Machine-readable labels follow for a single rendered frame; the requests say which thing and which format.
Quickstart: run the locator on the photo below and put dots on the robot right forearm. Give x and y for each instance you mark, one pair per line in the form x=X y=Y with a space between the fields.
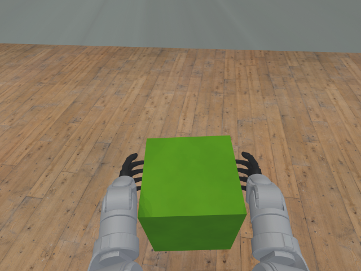
x=272 y=235

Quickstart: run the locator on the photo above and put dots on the right robot hand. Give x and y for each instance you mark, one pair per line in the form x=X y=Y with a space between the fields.
x=252 y=166

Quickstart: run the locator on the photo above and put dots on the robot left forearm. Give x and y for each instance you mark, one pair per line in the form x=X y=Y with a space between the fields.
x=118 y=239

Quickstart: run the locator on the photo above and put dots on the carton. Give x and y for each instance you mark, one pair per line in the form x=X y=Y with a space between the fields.
x=191 y=196

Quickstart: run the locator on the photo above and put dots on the left robot hand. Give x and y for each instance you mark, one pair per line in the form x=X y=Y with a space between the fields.
x=129 y=165

